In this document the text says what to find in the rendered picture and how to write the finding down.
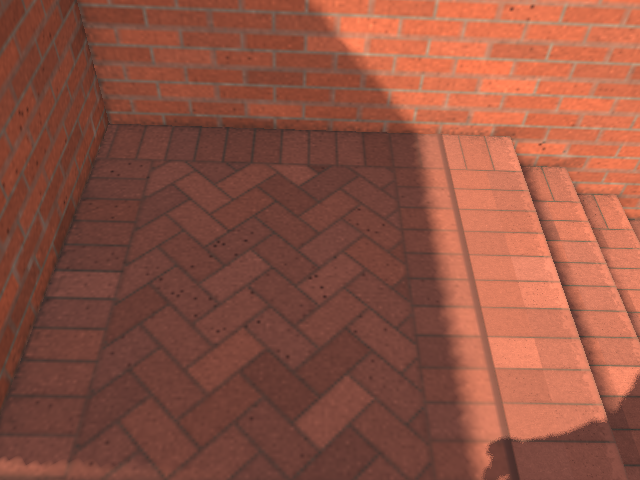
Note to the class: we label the stairs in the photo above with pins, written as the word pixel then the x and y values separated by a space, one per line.
pixel 596 252

